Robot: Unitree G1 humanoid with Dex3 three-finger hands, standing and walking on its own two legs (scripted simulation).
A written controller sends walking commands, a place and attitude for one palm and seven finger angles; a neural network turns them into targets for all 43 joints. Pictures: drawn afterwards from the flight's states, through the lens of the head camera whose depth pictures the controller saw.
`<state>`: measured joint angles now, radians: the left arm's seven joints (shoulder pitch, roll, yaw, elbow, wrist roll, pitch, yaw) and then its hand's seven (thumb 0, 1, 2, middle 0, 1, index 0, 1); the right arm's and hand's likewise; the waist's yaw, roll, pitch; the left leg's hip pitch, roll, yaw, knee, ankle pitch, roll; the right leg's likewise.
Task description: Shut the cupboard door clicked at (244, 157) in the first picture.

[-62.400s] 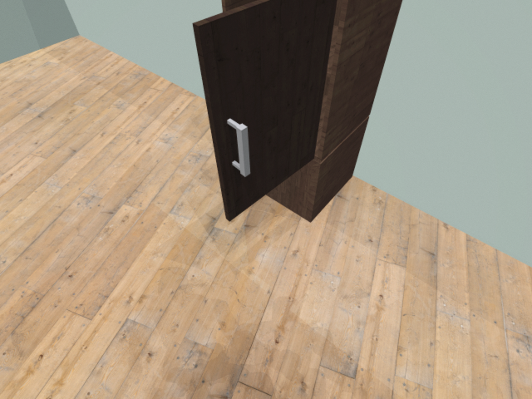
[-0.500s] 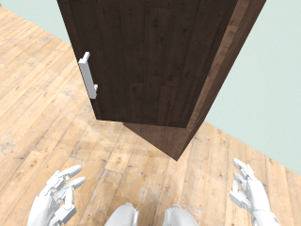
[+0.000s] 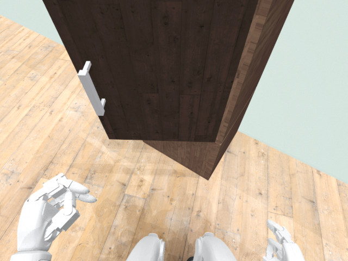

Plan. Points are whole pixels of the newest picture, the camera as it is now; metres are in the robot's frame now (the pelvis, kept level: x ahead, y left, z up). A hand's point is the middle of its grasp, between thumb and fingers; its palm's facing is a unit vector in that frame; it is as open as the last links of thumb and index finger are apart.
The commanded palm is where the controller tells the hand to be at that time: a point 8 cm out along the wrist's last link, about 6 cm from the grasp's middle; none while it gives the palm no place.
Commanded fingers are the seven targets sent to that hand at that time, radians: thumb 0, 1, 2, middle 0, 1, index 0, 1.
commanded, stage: raise the hand and make a fist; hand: left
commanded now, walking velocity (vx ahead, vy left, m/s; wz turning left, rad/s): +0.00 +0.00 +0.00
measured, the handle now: (94, 90) +0.52 +0.26 +0.05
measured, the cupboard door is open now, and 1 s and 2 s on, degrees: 31 31 31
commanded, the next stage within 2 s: bring the fist close to the handle in 0.96 s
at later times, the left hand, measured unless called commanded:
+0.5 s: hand (76, 200) +0.23 +0.21 +0.04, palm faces +0.00 -1.00 -0.02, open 3.1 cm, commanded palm +0.21 +0.27 +0.05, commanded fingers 0.00 0.90 0.90 -1.30 -1.50 -1.30 -1.50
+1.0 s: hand (73, 193) +0.24 +0.22 +0.05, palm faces +0.02 -1.00 -0.03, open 3.1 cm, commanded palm +0.21 +0.27 +0.05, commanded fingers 0.00 0.90 0.90 -1.30 -1.50 -1.30 -1.50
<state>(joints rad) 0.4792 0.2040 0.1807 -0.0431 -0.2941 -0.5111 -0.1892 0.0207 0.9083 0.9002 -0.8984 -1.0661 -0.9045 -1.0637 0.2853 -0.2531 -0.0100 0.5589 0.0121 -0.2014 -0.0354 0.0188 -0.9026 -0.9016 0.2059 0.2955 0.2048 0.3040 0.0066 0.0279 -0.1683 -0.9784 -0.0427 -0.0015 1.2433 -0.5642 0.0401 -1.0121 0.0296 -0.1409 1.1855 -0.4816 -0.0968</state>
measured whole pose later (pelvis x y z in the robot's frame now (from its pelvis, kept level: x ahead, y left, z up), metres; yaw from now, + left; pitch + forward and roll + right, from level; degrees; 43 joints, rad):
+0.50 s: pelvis +0.01 +0.03 +0.01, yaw -1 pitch +17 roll -3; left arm 0.38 0.24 0.10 -0.01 -0.26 -0.40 -0.21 0.02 0.90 0.90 -1.28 -1.48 -1.28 -1.47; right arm 0.23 -0.24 0.04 0.45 0.00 -0.17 -0.04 0.02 -0.90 -0.90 0.21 0.30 0.21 0.30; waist 0.02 0.02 -0.16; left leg -0.95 -0.06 0.01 1.23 -0.58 0.09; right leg -0.97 0.02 -0.13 1.15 -0.48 -0.05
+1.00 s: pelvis +0.01 +0.03 +0.00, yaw -1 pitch +18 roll -3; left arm 0.37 0.23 0.13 -0.01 -0.27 -0.42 -0.21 0.02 0.91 0.90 -1.30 -1.50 -1.30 -1.50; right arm 0.25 -0.26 0.02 0.47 0.01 -0.13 -0.03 0.02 -0.90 -0.90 0.21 0.30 0.21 0.30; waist 0.01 0.03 -0.17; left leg -0.96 -0.06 0.01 1.23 -0.58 0.09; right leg -0.98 0.02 -0.12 1.15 -0.48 -0.05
